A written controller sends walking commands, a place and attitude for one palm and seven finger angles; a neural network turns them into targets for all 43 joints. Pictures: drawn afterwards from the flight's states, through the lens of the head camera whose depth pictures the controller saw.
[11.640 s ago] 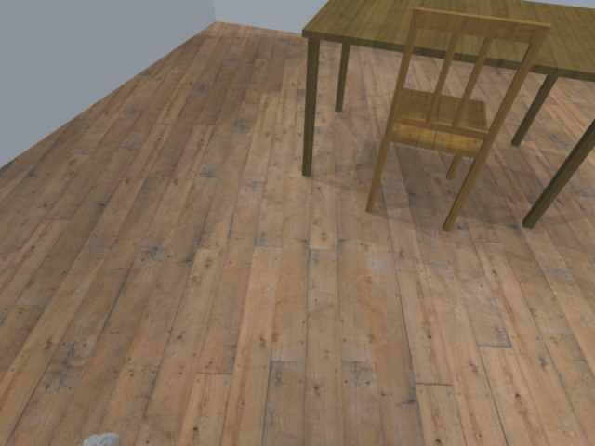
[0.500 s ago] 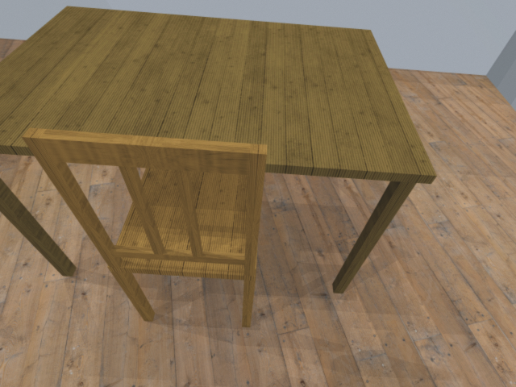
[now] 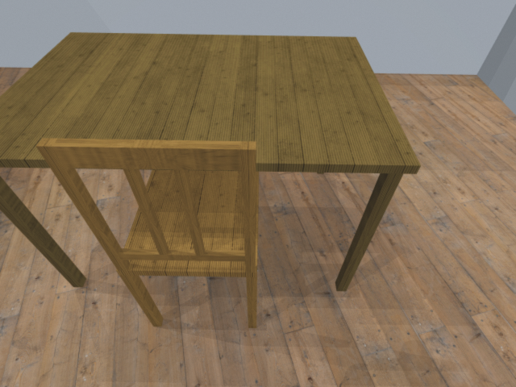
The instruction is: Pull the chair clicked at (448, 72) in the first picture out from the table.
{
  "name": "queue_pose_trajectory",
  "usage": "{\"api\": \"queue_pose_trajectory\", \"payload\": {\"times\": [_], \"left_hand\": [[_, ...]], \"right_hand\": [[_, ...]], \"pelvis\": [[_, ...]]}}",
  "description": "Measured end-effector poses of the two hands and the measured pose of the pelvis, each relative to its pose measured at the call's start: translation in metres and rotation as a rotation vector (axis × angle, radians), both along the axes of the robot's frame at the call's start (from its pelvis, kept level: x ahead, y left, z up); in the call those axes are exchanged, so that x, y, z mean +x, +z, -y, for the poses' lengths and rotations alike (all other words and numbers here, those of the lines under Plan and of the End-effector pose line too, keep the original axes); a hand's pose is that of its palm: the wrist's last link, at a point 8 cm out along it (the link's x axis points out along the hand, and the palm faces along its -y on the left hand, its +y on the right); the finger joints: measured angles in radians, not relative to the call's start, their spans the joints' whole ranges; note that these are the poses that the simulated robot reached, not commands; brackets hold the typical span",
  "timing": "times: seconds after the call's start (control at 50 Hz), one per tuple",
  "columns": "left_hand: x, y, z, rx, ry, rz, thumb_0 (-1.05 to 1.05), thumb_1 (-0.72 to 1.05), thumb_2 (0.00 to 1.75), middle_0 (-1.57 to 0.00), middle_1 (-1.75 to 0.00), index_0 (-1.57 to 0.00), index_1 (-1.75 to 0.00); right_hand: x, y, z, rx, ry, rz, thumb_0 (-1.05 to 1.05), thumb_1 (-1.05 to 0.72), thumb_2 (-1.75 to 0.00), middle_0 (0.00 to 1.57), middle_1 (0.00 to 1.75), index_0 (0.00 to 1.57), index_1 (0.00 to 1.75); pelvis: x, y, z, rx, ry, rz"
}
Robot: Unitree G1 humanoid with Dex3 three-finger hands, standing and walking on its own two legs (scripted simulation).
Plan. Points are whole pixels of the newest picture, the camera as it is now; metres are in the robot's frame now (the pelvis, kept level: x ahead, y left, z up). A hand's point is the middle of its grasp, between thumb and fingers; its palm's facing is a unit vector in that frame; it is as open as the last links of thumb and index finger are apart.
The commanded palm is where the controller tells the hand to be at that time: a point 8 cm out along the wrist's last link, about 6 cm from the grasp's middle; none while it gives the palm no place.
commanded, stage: come to a stop and stand still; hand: left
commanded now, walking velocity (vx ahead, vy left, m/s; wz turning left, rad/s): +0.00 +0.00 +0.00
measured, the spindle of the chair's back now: (149, 215) +0.48 +0.28 -0.09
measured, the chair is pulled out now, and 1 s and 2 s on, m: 0.00 0.00 0.00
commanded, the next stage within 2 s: look again from close up in 0.28 s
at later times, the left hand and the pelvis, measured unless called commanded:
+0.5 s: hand out of the picture -0.06 +0.14 -0.18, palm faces +0.05 -0.99 -0.16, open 7.4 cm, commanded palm none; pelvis -0.02 +0.00 -0.01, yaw +1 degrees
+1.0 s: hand out of the picture -0.01 +0.18 -0.18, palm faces +0.04 -0.98 -0.19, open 7.3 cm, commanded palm none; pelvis +0.00 +0.01 +0.00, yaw +0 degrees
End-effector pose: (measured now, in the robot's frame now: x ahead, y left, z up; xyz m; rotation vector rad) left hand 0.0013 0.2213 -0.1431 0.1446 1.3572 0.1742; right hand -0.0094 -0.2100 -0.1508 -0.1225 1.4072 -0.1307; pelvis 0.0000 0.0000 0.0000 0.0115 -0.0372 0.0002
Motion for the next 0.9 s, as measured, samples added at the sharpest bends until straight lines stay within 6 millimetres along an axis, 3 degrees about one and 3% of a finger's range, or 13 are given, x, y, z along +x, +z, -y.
{"api": "queue_pose_trajectory", "payload": {"times": [0.22,0.4,0.5,0.6,0.74,0.9], "left_hand": [[-0.055,-0.003,0.029,-0.064,0.034,-0.105,0.00,0.91,0.89,-0.20,-0.30,-0.20,-0.30],[-0.074,-0.004,0.041,-0.076,0.047,-0.137,0.00,0.91,0.89,-0.20,-0.30,-0.20,-0.30],[-0.067,-0.006,0.030,-0.053,0.027,-0.106,0.00,0.90,0.89,-0.20,-0.30,-0.20,-0.30],[-0.044,-0.004,0.010,-0.015,0.016,-0.037,0.00,0.90,0.89,-0.20,-0.30,-0.20,-0.30],[-0.015,0.000,-0.009,0.016,-0.007,0.023,0.00,0.91,0.89,-0.20,-0.30,-0.20,-0.30],[-0.009,0.000,-0.012,0.008,-0.007,0.003,0.00,0.92,0.89,-0.19,-0.30,-0.20,-0.30]], "right_hand": [[-0.041,0.002,-0.008,0.033,-0.011,-0.085,0.01,-0.91,-0.90,0.20,0.30,0.20,0.30],[-0.043,0.000,-0.009,0.039,-0.012,-0.081,0.01,-0.91,-0.90,0.20,0.30,0.20,0.30],[-0.026,-0.008,-0.009,0.037,-0.002,0.000,0.01,-0.91,-0.90,0.20,0.30,0.20,0.30],[-0.017,-0.012,-0.011,0.036,0.003,0.045,0.02,-0.92,-0.90,0.20,0.30,0.20,0.30],[-0.018,-0.010,-0.015,0.037,0.008,0.044,0.02,-0.92,-0.90,0.20,0.30,0.20,0.30],[-0.021,-0.006,-0.016,0.027,0.015,-0.005,0.01,-0.91,-0.90,0.20,0.30,0.20,0.30]], "pelvis": [[-0.013,0.001,0.006,-0.002,0.005,-0.012],[-0.015,0.000,0.007,-0.008,0.004,-0.018],[-0.018,-0.006,0.001,-0.023,0.016,-0.019],[-0.016,-0.008,-0.006,-0.015,0.014,-0.009],[-0.013,-0.006,-0.010,-0.003,0.005,-0.013],[-0.009,-0.004,-0.012,-0.002,0.005,-0.019]]}}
